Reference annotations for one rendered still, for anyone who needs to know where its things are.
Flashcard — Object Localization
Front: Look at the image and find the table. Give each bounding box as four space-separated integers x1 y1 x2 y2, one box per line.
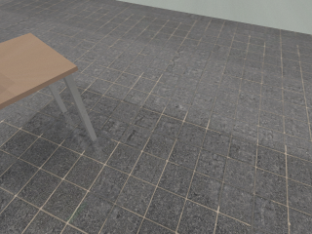
0 33 97 141

